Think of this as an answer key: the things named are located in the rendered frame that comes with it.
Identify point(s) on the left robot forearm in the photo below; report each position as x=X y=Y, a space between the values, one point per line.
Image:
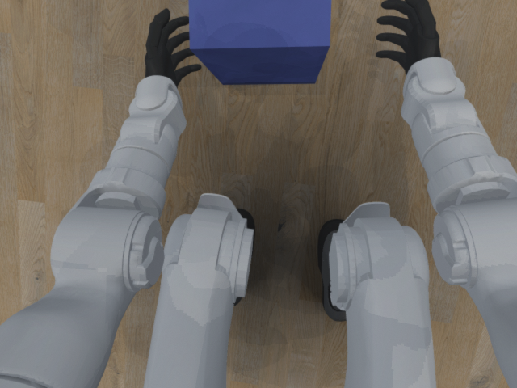
x=141 y=161

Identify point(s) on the robot shin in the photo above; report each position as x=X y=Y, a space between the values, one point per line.
x=176 y=233
x=417 y=250

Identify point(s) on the right robot shin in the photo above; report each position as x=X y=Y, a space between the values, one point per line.
x=417 y=250

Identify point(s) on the carton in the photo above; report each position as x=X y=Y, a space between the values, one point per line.
x=247 y=42

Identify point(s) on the robot right hand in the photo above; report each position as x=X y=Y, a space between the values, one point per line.
x=421 y=40

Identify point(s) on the right robot forearm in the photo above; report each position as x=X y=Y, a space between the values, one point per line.
x=461 y=164

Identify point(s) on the right robot upper arm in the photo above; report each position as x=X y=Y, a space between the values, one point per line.
x=475 y=246

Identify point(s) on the left robot shin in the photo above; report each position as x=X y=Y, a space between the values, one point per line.
x=176 y=233

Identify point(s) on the left robot upper arm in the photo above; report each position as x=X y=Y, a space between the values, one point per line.
x=101 y=259

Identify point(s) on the robot left hand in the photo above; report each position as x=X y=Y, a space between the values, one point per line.
x=158 y=59

